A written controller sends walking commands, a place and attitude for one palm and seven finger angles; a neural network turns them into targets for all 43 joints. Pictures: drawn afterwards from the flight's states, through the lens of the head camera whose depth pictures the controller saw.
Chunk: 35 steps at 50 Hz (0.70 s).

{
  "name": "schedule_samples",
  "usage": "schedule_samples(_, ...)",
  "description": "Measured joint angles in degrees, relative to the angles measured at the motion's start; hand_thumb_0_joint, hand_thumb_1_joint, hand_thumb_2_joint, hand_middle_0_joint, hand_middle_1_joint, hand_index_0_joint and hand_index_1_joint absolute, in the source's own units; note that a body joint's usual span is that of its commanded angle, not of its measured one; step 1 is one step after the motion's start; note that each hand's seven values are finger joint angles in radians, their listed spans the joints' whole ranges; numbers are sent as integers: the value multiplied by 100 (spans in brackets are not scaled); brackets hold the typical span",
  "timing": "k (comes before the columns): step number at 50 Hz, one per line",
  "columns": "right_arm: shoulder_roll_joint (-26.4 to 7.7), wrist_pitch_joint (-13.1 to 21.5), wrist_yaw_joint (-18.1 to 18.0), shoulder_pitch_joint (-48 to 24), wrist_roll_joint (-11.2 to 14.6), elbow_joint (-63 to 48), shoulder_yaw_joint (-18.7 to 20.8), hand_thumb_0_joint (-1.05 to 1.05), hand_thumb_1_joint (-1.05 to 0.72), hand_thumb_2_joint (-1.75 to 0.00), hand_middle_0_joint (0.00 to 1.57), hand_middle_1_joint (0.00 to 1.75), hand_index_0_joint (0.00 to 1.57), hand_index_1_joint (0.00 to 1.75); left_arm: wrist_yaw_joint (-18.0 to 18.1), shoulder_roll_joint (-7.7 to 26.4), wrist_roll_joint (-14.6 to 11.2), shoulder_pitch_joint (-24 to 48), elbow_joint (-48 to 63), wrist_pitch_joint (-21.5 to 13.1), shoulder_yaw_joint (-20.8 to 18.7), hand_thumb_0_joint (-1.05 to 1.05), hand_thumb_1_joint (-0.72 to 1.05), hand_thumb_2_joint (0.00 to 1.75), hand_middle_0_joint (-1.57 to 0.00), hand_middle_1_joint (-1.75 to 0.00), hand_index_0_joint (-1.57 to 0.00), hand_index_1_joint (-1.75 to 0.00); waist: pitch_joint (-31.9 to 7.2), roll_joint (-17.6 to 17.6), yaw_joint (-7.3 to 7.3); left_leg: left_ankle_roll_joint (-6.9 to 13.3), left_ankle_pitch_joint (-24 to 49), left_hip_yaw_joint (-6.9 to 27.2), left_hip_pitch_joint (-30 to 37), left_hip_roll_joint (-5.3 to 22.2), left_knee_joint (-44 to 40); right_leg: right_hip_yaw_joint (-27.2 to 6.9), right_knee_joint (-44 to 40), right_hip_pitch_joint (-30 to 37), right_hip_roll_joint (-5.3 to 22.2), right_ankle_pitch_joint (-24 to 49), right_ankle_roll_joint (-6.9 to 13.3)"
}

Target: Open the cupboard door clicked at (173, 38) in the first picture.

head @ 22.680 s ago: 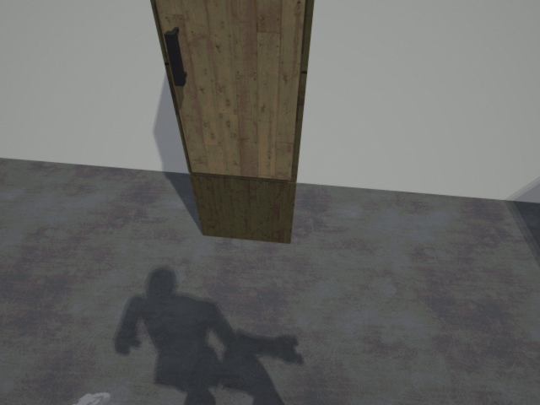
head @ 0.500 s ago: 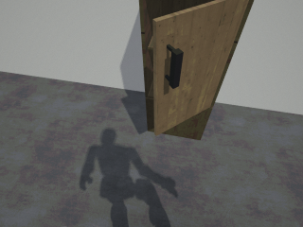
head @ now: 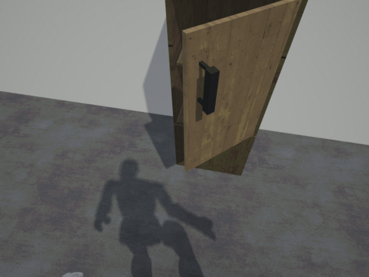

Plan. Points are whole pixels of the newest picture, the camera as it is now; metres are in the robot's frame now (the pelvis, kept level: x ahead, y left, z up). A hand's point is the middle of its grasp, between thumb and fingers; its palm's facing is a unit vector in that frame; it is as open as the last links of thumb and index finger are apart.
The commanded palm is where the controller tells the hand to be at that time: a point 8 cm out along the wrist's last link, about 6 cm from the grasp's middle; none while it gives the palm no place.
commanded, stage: walk to a spot facing it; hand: left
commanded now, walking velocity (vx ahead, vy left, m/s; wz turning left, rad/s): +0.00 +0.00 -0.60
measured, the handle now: (205, 88) +0.56 -0.02 +0.09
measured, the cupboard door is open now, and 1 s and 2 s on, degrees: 44 44 44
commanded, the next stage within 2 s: none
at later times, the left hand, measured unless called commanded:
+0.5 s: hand out of the picture +0.06 +0.17 -0.17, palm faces -0.17 -0.94 -0.29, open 7.4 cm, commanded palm none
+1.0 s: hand (125, 271) +0.16 +0.17 -0.18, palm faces -0.41 -0.88 -0.25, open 7.4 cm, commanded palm none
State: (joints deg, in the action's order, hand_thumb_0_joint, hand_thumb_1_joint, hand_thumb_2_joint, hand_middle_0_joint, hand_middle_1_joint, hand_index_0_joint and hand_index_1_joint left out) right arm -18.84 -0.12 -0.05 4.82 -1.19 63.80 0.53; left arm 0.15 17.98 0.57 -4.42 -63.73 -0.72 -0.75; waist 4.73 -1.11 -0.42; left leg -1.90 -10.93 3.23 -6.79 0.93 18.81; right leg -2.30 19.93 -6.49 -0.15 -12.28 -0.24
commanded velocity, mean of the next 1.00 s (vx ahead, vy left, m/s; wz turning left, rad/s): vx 0.00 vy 0.00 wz -0.60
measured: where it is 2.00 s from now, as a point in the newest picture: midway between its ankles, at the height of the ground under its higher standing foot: outside the picture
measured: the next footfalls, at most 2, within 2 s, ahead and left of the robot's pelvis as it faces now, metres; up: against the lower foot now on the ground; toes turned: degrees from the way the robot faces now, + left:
left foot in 0.88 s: +0.08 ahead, +0.11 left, +0.00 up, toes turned -29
right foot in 1.16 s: -0.04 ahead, -0.17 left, +0.00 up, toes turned -38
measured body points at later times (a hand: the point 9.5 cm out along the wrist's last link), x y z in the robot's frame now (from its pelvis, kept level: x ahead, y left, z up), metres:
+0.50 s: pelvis -0.02 -0.03 -0.02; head +0.03 -0.07 +0.42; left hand +0.07 +0.22 -0.15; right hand -0.01 -0.29 -0.19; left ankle -0.02 +0.13 -0.68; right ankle -0.03 -0.11 -0.75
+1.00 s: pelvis -0.01 +0.00 -0.01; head +0.04 -0.01 +0.44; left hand +0.18 +0.21 -0.16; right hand -0.03 -0.27 -0.14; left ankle +0.05 +0.13 -0.75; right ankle -0.06 -0.11 -0.68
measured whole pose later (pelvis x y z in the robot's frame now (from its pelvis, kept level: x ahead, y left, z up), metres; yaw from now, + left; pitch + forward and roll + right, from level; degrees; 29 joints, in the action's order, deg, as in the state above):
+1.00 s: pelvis -0.01 +0.00 -0.01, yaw -30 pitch +0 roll -1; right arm -11.0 -1.1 -2.1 7.7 -2.3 50.3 1.5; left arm -1.0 15.9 1.2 -9.9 -52.1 3.7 -5.8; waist 6.4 1.4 2.6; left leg -2.2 -16.5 1.0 -13.0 3.9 29.2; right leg -1.7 58.4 -28.9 -3.0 -28.6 -2.6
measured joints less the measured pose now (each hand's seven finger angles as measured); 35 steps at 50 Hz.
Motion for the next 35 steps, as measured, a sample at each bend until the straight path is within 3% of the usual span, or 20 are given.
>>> schedule_samples(13,474,-190,-121,256,-36,-578,118,0,-90,-89,20,30,20,30,-30,-253,23,-384,469,400,-150,0,90,90,-20,-30,-20,-30,120,156,77,-9,-537,-609,-396,158,927,-567,1204,-782,-217,-398,0)
schedule_samples(18,608,-215,-124,455,-87,-726,150,0,-90,-89,20,30,20,30,-107,-387,22,-475,708,501,-220,0,90,90,-20,-30,-20,-30,307,124,155,-91,-728,-910,-465,325,1274,29,2414,-1220,-122,-1303,45)
schedule_samples(20,604,-265,-127,539,-61,-757,175,0,-90,-89,20,30,21,30,-137,-434,43,-587,841,414,-247,0,90,90,-21,-30,-20,-30,279,66,174,-122,-910,-951,-704,417,1739,66,1883,-1065,-90,-634,145)
schedule_samples(23,542,-411,-131,424,19,-740,262,0,-90,-89,20,30,20,30,-40,-587,52,-642,873,308,-264,0,90,90,-21,-30,-20,-30,426,-96,124,-37,-1756,-433,-1387,267,3474,77,1912,-1071,-242,-727,368)
schedule_samples(26,537,-443,-109,300,21,-786,300,0,-90,-89,20,30,20,30,32,-684,49,-786,884,328,-276,0,90,90,-21,-30,-20,-30,414,-49,151,-54,-1577,-322,-1852,125,4431,-114,1457,-975,-322,-530,415)
schedule_samples(35,652,-326,-136,-80,76,-1093,292,0,-90,-89,20,30,20,30,90,-724,68,-1054,856,289,-322,0,90,90,-21,-30,-20,-30,201,198,244,-136,-1381,-186,-1785,-14,3531,-828,608,-837,-518,79,402)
